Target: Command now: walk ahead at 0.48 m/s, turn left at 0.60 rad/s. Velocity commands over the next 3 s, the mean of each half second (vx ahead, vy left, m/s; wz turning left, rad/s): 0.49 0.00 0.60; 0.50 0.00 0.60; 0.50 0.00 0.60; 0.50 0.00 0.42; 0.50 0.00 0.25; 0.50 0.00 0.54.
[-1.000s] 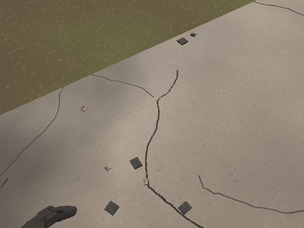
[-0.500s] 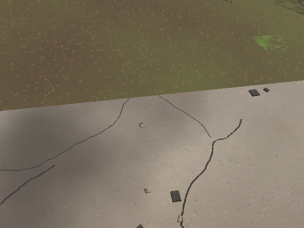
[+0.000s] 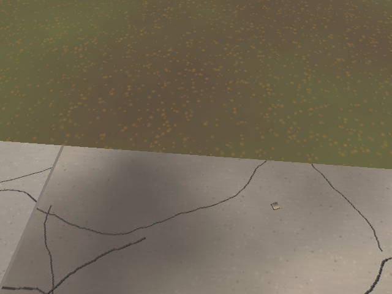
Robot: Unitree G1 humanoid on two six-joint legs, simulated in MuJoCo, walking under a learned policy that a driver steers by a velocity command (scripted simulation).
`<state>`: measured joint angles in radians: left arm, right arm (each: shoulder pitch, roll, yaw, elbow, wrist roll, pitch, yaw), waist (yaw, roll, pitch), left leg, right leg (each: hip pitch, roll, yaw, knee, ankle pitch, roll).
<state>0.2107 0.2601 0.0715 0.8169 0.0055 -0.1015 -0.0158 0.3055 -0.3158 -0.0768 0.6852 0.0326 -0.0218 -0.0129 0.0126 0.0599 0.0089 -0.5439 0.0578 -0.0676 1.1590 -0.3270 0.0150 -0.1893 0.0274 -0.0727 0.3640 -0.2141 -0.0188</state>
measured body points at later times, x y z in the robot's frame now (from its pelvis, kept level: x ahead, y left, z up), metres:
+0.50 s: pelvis +0.28 +0.08 +0.00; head +0.32 +0.10 +0.44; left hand +0.36 +0.39 -0.10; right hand +0.46 -0.16 -0.10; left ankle +0.29 +0.15 -0.74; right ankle +0.34 -0.10 -0.66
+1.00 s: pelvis +0.56 +0.11 +0.00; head +0.58 +0.11 +0.45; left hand +0.47 +0.39 -0.11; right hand +0.83 -0.04 -0.10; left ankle +0.49 +0.24 -0.66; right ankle +0.61 +0.02 -0.74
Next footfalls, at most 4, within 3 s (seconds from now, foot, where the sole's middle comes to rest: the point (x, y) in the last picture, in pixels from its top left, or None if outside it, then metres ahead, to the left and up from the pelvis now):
0.30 left None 0.33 0.16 -0.78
0.78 right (201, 246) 0.65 0.04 -0.78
1.30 left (99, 226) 0.73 0.42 -0.78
1.78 right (89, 157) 1.06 0.53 -0.78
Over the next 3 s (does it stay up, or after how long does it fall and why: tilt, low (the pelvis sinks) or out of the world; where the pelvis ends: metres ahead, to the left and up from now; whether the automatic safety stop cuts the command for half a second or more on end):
stays up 1.11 1.05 0.00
